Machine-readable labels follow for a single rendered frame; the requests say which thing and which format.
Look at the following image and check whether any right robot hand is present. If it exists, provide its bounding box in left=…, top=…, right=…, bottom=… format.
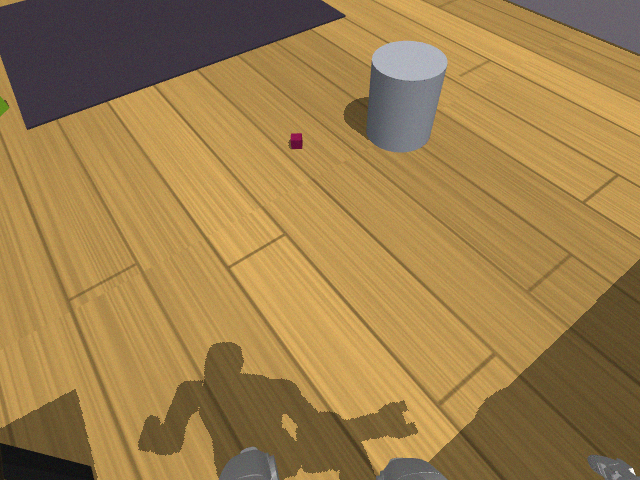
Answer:
left=587, top=455, right=640, bottom=480

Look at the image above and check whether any coffee table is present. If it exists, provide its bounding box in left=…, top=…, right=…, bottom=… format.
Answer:
left=0, top=443, right=94, bottom=480

